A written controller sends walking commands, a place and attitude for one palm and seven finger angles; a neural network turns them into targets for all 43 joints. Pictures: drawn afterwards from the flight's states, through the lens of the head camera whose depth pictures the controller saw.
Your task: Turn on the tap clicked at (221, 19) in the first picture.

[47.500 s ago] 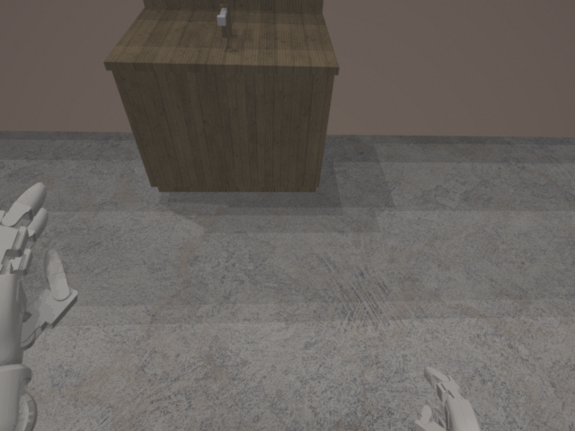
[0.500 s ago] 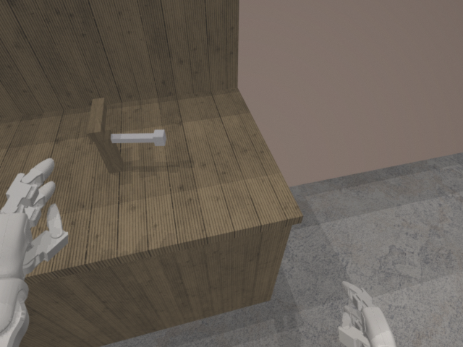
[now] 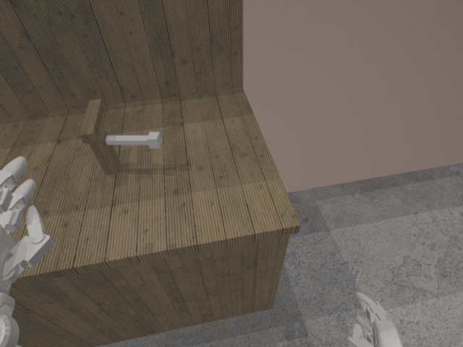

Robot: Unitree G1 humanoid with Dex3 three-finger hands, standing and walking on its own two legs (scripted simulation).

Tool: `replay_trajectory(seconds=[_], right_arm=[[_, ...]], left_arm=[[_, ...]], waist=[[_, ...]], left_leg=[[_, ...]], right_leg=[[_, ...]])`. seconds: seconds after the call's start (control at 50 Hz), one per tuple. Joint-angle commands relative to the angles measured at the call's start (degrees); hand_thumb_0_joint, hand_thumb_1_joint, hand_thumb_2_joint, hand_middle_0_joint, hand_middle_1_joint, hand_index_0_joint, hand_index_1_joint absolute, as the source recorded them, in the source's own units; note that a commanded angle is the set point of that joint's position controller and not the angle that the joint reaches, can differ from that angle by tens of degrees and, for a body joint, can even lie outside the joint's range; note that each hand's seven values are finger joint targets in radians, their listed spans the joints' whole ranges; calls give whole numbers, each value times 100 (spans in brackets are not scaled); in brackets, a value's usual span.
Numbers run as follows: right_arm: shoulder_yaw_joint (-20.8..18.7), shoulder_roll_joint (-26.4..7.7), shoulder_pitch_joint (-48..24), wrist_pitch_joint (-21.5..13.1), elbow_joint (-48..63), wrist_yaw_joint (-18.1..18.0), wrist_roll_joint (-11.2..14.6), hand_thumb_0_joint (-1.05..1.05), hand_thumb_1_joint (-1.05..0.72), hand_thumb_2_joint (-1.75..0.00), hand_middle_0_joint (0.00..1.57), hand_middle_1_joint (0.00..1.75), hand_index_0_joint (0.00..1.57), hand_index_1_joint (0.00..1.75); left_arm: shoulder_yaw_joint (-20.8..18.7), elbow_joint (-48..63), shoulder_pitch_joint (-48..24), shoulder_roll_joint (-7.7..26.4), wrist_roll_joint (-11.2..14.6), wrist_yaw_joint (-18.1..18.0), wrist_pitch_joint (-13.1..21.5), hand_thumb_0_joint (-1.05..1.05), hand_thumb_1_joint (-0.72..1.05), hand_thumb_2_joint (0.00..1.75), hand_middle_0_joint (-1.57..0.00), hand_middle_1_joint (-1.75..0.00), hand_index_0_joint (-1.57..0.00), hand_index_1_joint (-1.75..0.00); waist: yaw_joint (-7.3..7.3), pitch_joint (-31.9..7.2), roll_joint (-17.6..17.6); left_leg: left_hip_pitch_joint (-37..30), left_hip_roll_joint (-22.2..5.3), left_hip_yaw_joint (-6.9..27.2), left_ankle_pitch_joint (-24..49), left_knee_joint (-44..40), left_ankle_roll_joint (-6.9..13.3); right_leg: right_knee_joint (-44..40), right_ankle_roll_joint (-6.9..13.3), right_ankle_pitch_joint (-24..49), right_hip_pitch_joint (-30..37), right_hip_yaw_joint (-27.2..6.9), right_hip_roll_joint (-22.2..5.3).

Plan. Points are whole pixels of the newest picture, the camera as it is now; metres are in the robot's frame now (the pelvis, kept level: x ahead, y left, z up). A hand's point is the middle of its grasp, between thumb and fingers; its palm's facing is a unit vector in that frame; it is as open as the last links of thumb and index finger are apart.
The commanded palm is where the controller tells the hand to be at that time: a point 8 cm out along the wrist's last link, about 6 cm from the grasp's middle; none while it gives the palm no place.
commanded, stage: turn the palm inward beside the body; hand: left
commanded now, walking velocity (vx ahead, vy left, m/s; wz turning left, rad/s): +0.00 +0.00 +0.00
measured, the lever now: (154, 140) +0.53 +0.25 +0.05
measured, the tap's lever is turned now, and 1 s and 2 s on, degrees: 77 77 77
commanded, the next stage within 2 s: reach beside the lever's end, fingers flat in 1.40 s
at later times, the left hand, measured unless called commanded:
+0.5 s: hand (37, 264) +0.18 +0.27 +0.14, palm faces +0.46 -0.86 -0.20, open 7.4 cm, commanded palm +0.13 +0.31 +0.15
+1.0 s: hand (40, 296) +0.14 +0.25 +0.13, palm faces +0.48 -0.87 -0.14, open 7.4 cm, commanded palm +0.09 +0.29 +0.14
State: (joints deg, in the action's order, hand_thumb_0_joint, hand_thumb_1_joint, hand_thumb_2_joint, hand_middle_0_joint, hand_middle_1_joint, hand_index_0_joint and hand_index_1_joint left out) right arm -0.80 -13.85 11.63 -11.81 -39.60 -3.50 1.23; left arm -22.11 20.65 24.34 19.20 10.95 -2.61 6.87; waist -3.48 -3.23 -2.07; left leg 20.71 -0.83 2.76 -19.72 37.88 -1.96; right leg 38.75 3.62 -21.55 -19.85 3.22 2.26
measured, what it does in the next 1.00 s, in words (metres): stands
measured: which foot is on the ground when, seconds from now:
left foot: down 0.00-1.00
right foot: down 0.00-1.00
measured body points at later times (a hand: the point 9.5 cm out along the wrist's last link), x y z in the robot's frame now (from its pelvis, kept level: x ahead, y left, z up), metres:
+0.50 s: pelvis -0.01 +0.03 +0.00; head -0.01 +0.01 +0.45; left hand +0.15 +0.32 +0.15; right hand +0.20 -0.18 -0.08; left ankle +0.00 +0.15 -0.72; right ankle -0.01 -0.07 -0.72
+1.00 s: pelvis -0.03 +0.02 +0.00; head -0.04 +0.00 +0.45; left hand +0.11 +0.30 +0.14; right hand +0.17 -0.19 -0.08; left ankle +0.00 +0.15 -0.72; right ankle -0.01 -0.07 -0.72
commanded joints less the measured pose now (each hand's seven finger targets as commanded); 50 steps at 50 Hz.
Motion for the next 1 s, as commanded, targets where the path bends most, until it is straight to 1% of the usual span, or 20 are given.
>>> replay_trajectory(seconds=[0.0,0.1,0.18,0.2,0.28,0.3,0.32,0.42,0.52,0.56,0.58,0.6,0.68,0.7,0.78,0.8,0.88,0.9,0.92,0.98], right_arm=[[-203,-627,-430,-403,912,-20,44,0,-90,-90,20,30,20,30],[-197,-675,-352,-588,960,-150,30,0,-90,-90,20,30,20,30],[-189,-659,-326,-685,982,-131,-38,0,-90,-90,20,30,20,30],[-178,-617,-316,-681,985,-106,-38,0,-90,-90,20,30,20,30],[-162,-605,-388,-628,993,-75,-8,0,-90,-90,20,30,20,30],[-126,-580,-426,-593,1040,-75,1,0,-90,-90,20,30,20,30],[-130,-589,-442,-564,1045,-88,22,0,-90,-90,20,30,20,30],[-37,-582,-622,-489,1126,-175,57,0,-90,-90,20,30,20,30],[24,-556,-704,-576,1134,-192,2,0,-90,-90,20,30,20,30],[31,-548,-727,-608,1101,-181,-17,0,-90,-90,20,30,20,30],[43,-549,-735,-612,1084,-179,-3,0,-90,-90,20,30,20,30],[71,-508,-788,-624,1102,-169,-9,0,-90,-90,20,30,20,30],[76,-538,-826,-616,1069,-179,24,0,-90,-90,20,30,20,30],[93,-512,-902,-617,1121,-184,26,0,-90,-90,20,30,20,30],[87,-537,-881,-656,1098,-203,48,0,-90,-90,20,30,20,30],[98,-522,-927,-674,1133,-202,51,0,-90,-90,20,30,20,30],[92,-541,-856,-762,1077,-198,35,0,-90,-90,20,30,20,30],[113,-511,-892,-786,1110,-189,22,0,-90,-90,20,30,20,30],[104,-537,-855,-800,1093,-185,19,0,-90,-90,20,30,20,30],[92,-548,-857,-844,1051,-209,43,0,-90,-90,20,30,20,30]], left_arm=[[-577,1075,15,834,75,-46,267,0,90,90,-20,-30,-20,-30],[-141,1576,-387,704,34,59,250,0,90,90,-20,-30,-20,-30],[-273,1886,-127,883,-122,-123,456,0,90,90,-20,-30,-20,-30],[-151,1882,-15,694,-133,-164,487,0,90,90,-20,-30,-20,-30],[-274,1699,424,637,-80,-338,270,0,90,90,-20,-30,-20,-30],[-75,1660,409,399,-16,-340,165,0,90,90,-20,-30,-20,-30],[-113,1563,432,425,21,-351,54,0,90,90,-20,-30,-20,-30],[201,1672,92,266,47,-361,-349,0,90,90,-20,-30,-20,-30],[383,1949,-62,271,-79,-474,-180,0,90,90,-20,-30,-20,-30],[393,1970,4,266,-97,-531,-68,0,90,90,-20,-30,-20,-30],[269,2015,38,413,-120,-569,-49,0,90,90,-20,-30,-20,-30],[428,1994,65,215,-97,-577,-33,0,90,90,-20,-30,-20,-30],[286,1739,386,263,9,-615,-156,0,90,90,-20,-30,-20,-30],[509,1878,307,43,62,-593,-173,0,90,90,-20,-30,-20,-30],[414,1796,485,129,141,-617,-292,0,90,90,-20,-30,-20,-30],[607,1965,310,-17,140,-614,-265,0,90,90,-20,-30,-20,-30],[404,2141,196,284,47,-744,-172,0,90,90,-20,-30,-20,-30],[586,2198,178,94,52,-739,-151,0,90,90,-20,-30,-20,-30],[500,2092,227,157,54,-769,-148,0,90,90,-20,-30,-20,-30],[351,1962,344,195,181,-725,-251,0,90,90,-20,-30,-20,-30]], waist=[[-48,-794,186],[52,-679,21],[-76,-1038,-2],[-84,-1090,-17],[-192,-892,-152],[-161,-821,13],[-161,-717,116],[-94,-371,34],[-56,-372,85],[-56,-374,-3],[-92,-359,-235],[-65,-322,-223],[-109,-141,-154],[-58,-195,-20],[-85,-54,9],[-25,-55,32],[-36,-38,-234],[-3,-47,-216],[-11,-28,-37],[-67,-73,10]], left_leg=[[-311,203,-335,2103,-51,396],[-515,191,-210,2133,-61,434],[-596,173,-129,2461,-35,399],[-623,161,-115,2560,-43,365],[-522,108,-78,2581,-108,271],[-449,117,-67,2431,-146,269],[-376,106,-66,2278,-188,258],[-327,109,-2,1518,-381,291],[-316,118,102,975,-453,309],[-266,137,109,773,-456,309],[-241,146,109,646,-484,306],[-215,160,120,500,-499,303],[3,177,114,24,-536,327],[-28,188,128,-12,-532,339],[63,202,98,-108,-473,364],[33,209,96,-169,-460,372],[39,217,124,-270,-442,372],[13,223,146,-292,-462,372],[54,208,166,-325,-462,372],[63,233,122,-227,-419,381]], right_leg=[[-468,-454,3253,512,-182,-409],[-493,-358,2585,176,-72,-320],[-338,-308,2611,281,-2,-278],[-300,-291,2583,301,32,-285],[-335,-249,2359,258,93,-255],[-351,-257,2290,244,121,-262],[-388,-258,2174,230,129,-243],[-610,-255,1426,39,115,-230],[-661,-254,821,-98,89,-209],[-671,-245,651,-115,69,-207],[-695,-230,552,-121,44,-203],[-687,-231,462,-139,51,-224],[-833,-240,101,-142,3,-222],[-813,-250,83,-133,25,-238],[-965,-266,-93,-158,-55,-245],[-965,-277,-165,-185,-60,-273],[-959,-262,-273,-239,-80,-268],[-916,-258,-260,-231,-61,-279],[-919,-263,-291,-236,-45,-266],[-1023,-271,-261,-139,-112,-275]])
